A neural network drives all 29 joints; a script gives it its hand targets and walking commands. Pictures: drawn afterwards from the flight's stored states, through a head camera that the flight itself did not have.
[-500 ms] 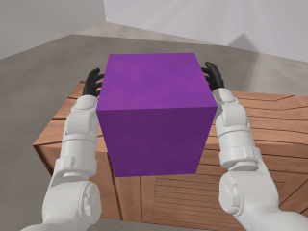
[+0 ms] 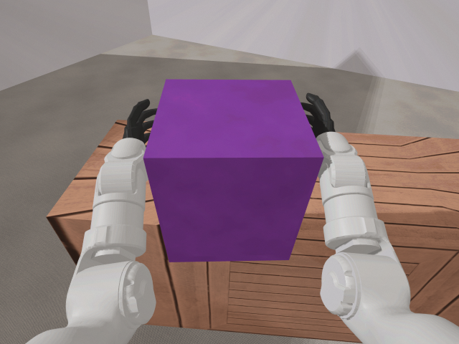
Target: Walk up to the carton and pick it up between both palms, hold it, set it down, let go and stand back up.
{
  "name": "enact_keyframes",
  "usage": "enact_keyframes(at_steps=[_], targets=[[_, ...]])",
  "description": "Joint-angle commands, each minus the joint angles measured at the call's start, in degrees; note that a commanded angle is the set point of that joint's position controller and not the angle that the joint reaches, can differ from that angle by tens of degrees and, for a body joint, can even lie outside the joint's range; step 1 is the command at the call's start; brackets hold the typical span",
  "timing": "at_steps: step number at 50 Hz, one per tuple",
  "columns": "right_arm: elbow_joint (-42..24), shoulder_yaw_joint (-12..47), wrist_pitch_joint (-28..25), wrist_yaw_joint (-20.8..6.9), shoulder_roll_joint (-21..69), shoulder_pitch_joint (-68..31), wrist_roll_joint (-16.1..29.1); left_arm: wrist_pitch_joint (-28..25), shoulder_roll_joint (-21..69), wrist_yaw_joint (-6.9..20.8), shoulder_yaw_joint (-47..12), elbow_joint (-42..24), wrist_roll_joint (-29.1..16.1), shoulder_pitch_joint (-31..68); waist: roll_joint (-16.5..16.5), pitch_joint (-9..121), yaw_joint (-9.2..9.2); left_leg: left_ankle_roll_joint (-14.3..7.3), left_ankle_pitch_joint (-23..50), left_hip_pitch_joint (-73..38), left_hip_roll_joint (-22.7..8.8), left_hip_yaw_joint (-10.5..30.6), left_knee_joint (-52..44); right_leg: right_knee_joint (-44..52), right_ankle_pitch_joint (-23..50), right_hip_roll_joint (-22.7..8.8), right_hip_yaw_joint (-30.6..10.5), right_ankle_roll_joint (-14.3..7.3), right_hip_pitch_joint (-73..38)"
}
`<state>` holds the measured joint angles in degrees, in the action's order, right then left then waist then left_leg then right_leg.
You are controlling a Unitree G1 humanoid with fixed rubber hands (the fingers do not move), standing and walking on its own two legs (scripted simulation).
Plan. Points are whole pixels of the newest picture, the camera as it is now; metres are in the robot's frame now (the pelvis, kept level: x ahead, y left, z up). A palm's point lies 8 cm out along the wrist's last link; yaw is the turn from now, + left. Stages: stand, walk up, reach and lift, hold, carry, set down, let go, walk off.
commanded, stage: reach and lift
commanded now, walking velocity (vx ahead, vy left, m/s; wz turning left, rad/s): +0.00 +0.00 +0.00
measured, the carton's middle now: (229, 172) +0.38 +0.01 +0.15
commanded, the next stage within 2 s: hold in 0.44 s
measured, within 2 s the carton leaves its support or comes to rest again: neither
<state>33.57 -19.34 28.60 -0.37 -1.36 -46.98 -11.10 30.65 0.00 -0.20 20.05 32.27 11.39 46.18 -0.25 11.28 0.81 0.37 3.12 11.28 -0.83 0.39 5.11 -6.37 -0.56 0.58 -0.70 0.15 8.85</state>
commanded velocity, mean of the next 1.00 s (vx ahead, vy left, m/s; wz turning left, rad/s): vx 0.00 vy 0.00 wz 0.00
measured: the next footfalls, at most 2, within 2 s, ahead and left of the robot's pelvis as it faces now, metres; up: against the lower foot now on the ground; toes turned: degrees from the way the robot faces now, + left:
none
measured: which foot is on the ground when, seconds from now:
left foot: down 0.00-1.00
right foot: down 0.00-1.00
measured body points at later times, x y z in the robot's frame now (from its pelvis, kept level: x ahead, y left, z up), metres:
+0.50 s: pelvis +0.02 +0.00 +0.00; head -0.01 +0.01 +0.45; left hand +0.42 +0.17 +0.19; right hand +0.42 -0.15 +0.21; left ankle +0.06 +0.12 -0.75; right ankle +0.03 -0.12 -0.75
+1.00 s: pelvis +0.01 +0.01 +0.00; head -0.02 +0.02 +0.45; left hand +0.41 +0.17 +0.20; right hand +0.41 -0.15 +0.21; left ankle +0.06 +0.12 -0.75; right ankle +0.03 -0.12 -0.75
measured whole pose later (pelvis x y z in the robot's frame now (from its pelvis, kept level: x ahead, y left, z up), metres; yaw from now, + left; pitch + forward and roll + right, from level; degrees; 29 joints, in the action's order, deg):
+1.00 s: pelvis +0.01 +0.01 +0.00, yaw -1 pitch +2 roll +0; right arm 22.3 -15.7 34.7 2.1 -1.1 -43.2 -7.5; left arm 36.2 -0.8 -1.5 15.7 22.2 8.0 42.7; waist -0.9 8.4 0.6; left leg -0.2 3.5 7.5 -0.2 -0.4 1.6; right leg -1.6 0.8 -0.1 -1.6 0.8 4.8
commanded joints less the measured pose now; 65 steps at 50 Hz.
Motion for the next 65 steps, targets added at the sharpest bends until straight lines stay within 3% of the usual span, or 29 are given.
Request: enact_keyframes(at_steps=[1,13,25,32,50,57,65], targets=[[-9.57,17.37,-2.33,-6.42,25.56,-34.16,5.73,-2.86,24.64,6.21,-17.16,-9.72,-5.58,33.40,0.37,18.07,-0.16,0.13,-3.68,-12.60,2.48,-1.14,0.02,2.28,-0.75,1.98,0.95,-0.63,-2.10],[-18.02,25.46,0.55,-3.96,27.23,-29.13,10.25,-0.36,24.93,4.42,-24.13,-16.72,-9.67,27.79,-1.21,18.79,0.20,-0.23,3.91,-14.74,2.85,-1.42,-1.62,2.10,8.85,1.19,0.08,0.80,-7.28],[-20.48,25.94,3.79,-2.58,26.79,-28.31,11.96,2.74,25.05,3.37,-26.75,-22.04,-11.43,28.66,1.21,18.28,-0.23,1.13,9.56,-17.66,2.50,-1.17,0.05,2.07,11.48,1.25,-0.32,0.56,-6.90],[-20.73,24.85,5.02,-2.58,25.79,-28.94,11.20,4.06,25.16,3.47,-26.01,-21.56,-11.13,28.77,1.29,18.41,-0.26,2.02,11.71,-19.60,2.29,-1.09,0.99,2.92,10.42,1.54,0.12,0.21,-6.19],[-17.73,21.56,3.48,-4.30,25.50,-31.98,8.57,2.37,24.47,5.32,-22.58,-18.03,-8.43,31.90,1.32,17.28,-0.19,1.96,4.30,-17.75,2.29,-1.38,0.04,4.19,3.49,1.78,0.53,-0.20,-4.67],[-13.63,19.50,2.15,-4.59,24.98,-33.17,7.15,0.82,23.34,6.00,-19.83,-13.51,-7.09,32.88,0.48,15.90,-0.02,1.25,-2.50,-15.46,2.53,-1.80,-0.70,4.03,-1.90,1.82,0.93,-0.12,-2.90],[-9.73,17.56,-0.33,-5.10,25.62,-34.97,6.12,-1.81,23.17,6.81,-17.56,-9.82,-6.04,35.27,0.28,16.69,0.16,0.70,-3.64,-14.19,2.77,-2.01,-0.35,3.48,-2.97,1.99,0.95,-0.08,-1.93]])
